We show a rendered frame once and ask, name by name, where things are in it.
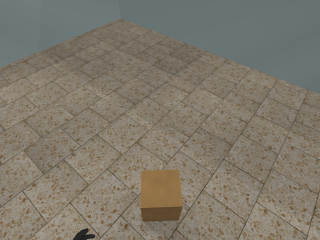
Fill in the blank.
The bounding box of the left robot hand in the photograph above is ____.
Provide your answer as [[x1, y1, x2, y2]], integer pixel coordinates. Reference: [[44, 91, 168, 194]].
[[73, 228, 95, 240]]

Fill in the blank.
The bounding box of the carton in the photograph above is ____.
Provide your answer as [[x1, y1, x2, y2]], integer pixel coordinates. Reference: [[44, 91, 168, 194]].
[[140, 169, 183, 222]]

